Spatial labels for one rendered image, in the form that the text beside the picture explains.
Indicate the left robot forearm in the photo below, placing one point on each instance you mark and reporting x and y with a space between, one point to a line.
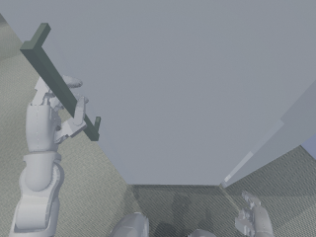
36 213

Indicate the left robot thigh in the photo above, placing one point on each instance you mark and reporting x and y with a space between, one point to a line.
131 225

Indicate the handle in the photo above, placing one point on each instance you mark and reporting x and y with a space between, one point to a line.
36 56

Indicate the fridge door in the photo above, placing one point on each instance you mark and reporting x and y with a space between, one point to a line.
185 89

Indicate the robot left hand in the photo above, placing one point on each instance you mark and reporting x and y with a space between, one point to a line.
42 117

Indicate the robot right hand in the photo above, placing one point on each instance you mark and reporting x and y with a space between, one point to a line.
258 219

